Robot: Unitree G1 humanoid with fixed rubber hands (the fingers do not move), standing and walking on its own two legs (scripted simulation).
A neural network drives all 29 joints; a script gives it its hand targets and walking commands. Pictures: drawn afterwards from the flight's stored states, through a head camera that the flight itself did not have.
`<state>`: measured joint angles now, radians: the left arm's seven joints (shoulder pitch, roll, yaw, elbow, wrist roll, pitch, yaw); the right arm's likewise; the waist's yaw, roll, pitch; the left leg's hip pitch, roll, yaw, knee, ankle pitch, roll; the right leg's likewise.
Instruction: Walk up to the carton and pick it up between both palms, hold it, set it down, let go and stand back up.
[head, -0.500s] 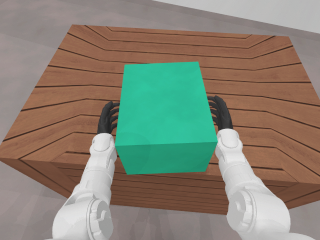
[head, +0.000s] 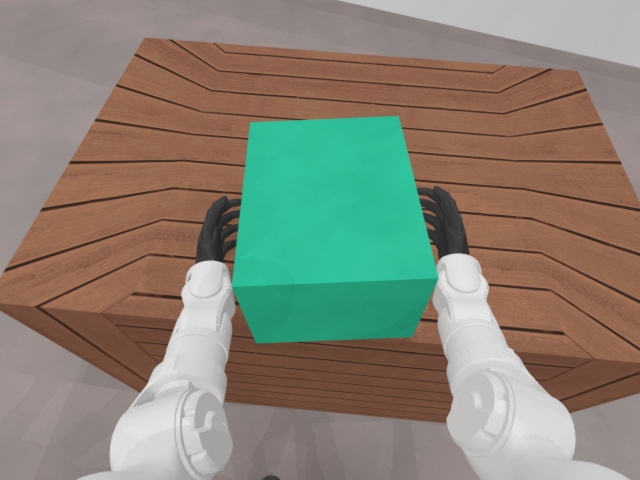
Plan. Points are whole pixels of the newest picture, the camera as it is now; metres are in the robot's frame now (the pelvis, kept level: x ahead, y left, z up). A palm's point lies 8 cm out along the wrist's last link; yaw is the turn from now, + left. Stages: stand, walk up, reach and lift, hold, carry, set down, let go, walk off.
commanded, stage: set down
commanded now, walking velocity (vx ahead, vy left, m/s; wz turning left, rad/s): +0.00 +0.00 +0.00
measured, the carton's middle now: (329, 226) +0.46 +0.05 -0.01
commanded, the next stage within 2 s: none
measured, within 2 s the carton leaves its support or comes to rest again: rests again in 0.20 s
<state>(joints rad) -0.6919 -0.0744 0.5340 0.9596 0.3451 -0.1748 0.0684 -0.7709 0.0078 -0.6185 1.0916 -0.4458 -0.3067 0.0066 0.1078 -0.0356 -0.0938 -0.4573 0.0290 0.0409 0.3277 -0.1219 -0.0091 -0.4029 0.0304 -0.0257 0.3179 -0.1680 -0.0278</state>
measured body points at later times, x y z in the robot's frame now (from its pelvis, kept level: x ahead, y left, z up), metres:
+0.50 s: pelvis +0.00 +0.00 +0.00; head +0.10 +0.01 +0.44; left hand +0.39 +0.20 +0.00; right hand +0.44 -0.12 +0.02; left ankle +0.01 +0.12 -0.74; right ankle -0.03 -0.10 -0.74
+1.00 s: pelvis +0.00 +0.01 +0.00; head +0.10 +0.03 +0.44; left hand +0.39 +0.20 +0.00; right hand +0.43 -0.12 +0.01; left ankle +0.01 +0.12 -0.74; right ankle -0.03 -0.10 -0.74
